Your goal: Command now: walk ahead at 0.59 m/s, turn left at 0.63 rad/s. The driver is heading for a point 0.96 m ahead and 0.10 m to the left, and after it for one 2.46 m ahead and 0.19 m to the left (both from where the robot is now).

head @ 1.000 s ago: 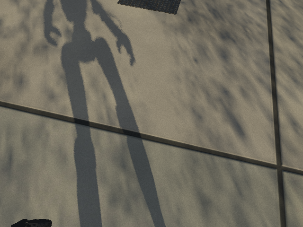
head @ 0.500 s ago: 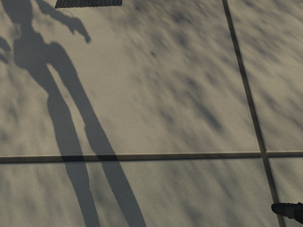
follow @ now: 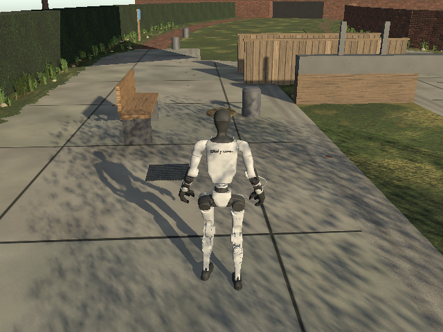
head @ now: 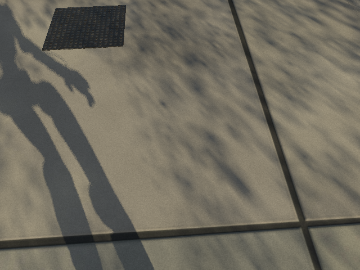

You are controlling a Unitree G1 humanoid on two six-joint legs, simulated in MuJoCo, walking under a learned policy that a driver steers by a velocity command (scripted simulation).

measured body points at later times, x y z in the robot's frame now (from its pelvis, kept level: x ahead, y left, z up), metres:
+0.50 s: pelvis +0.28 +0.14 -0.02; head +0.31 +0.15 +0.42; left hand +0.19 +0.38 -0.16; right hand +0.52 -0.05 -0.13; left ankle +0.29 +0.20 -0.74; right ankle +0.17 -0.07 -0.61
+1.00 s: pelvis +0.71 +0.24 -0.02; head +0.72 +0.25 +0.43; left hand +0.70 +0.53 -0.16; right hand +0.90 +0.01 -0.10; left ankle +0.64 +0.41 -0.62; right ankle +0.72 +0.24 -0.74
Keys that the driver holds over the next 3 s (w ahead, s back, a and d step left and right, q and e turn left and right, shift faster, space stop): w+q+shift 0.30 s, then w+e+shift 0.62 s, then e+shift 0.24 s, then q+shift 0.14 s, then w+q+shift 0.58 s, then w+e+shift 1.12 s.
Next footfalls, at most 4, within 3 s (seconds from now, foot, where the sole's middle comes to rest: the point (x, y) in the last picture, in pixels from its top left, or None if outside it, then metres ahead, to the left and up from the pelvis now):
0.36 left None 0.33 0.21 -0.78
0.86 right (131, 205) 0.76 0.24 -0.78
1.22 left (118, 136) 1.14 0.33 -0.78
1.52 right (154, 150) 1.05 0.16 -0.78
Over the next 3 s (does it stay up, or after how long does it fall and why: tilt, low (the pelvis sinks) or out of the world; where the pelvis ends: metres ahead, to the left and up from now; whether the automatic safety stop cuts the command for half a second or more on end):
stays up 2.22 0.38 -0.01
